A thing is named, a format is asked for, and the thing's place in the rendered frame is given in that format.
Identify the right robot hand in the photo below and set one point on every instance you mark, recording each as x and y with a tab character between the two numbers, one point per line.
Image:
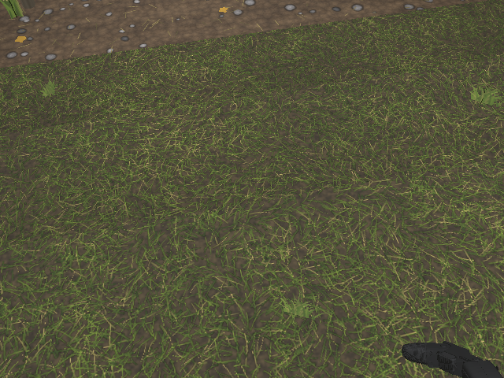
450	358

